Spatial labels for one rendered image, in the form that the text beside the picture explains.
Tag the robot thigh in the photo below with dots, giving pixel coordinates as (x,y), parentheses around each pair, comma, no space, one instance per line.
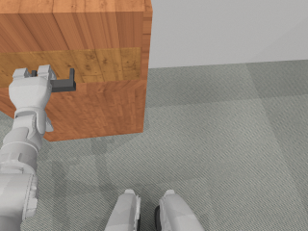
(174,208)
(126,211)

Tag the robot left upper arm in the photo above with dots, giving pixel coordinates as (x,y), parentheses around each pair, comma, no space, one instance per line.
(19,197)

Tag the robot left forearm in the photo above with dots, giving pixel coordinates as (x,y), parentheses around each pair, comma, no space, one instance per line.
(20,149)

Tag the robot left thigh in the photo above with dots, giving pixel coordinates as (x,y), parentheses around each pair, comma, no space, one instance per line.
(126,211)

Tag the cabinet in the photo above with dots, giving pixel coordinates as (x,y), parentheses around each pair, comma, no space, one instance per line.
(94,109)

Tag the drawer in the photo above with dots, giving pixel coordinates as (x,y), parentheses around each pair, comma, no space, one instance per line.
(90,65)

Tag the robot right thigh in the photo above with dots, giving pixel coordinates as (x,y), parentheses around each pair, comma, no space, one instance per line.
(174,208)

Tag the left robot hand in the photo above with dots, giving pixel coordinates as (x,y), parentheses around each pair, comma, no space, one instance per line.
(28,91)

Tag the handle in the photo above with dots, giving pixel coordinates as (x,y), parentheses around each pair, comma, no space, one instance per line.
(61,85)

